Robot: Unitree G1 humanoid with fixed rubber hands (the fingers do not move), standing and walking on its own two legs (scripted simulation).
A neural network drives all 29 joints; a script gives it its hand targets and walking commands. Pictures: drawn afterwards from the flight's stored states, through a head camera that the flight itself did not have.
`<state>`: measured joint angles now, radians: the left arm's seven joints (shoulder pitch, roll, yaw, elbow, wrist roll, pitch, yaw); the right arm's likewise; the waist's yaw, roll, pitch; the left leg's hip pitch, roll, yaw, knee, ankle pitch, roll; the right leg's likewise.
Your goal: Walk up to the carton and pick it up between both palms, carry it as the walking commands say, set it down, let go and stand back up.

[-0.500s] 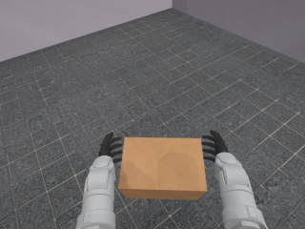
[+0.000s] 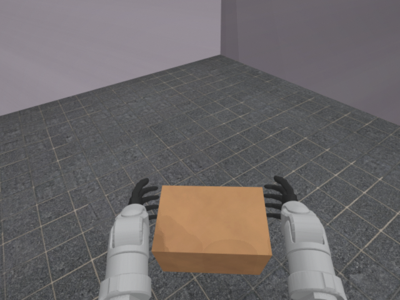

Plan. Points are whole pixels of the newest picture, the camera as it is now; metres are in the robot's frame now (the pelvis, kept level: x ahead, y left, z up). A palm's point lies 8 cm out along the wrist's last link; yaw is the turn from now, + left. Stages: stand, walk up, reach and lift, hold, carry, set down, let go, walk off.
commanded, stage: reach and lift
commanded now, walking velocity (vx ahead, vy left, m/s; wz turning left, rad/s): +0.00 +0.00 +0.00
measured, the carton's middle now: (211, 230) +0.30 +0.01 -0.03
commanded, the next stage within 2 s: hold in 1.08 s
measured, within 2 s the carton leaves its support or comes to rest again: neither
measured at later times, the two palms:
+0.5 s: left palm (139, 211) +0.29 +0.17 +0.06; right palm (291, 210) +0.29 -0.15 +0.06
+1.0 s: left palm (138, 213) +0.28 +0.17 +0.05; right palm (292, 215) +0.28 -0.15 +0.05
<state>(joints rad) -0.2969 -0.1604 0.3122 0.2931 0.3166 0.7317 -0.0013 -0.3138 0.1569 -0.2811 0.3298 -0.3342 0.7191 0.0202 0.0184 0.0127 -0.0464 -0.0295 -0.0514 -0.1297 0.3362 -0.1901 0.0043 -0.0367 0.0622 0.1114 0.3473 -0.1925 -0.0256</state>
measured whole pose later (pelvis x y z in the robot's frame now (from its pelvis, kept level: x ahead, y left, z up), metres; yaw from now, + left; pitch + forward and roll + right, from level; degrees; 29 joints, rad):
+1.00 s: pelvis +0.00 +0.01 +0.00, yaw +0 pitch -7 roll +0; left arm -0.25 -0.15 0.26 0.24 0.30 0.75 -0.01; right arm -0.25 0.15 -0.25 0.24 -0.30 0.74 0.02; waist -0.01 0.00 -0.03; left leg -0.02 -0.06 -0.11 0.31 -0.17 0.02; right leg -0.02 0.05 0.11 0.31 -0.17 -0.01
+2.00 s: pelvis -0.01 +0.01 -0.01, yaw +0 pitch -3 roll +0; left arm -0.24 -0.15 0.23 0.20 0.28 0.76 0.00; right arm -0.22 0.14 -0.22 0.19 -0.29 0.75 -0.01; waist 0.00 -0.01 -0.08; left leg -0.16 -0.06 -0.10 0.44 -0.22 0.02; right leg -0.16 0.05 0.09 0.44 -0.22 -0.01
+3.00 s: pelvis -0.07 +0.00 -0.02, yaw -2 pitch +3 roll +0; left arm -0.14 -0.13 0.07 -0.40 0.11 1.26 0.18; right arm -0.14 0.13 -0.07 -0.39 -0.13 1.26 -0.22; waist 0.01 0.00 -0.15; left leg -0.43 0.01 0.02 0.57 -0.18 0.00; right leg -0.44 -0.05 -0.09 0.58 -0.19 -0.02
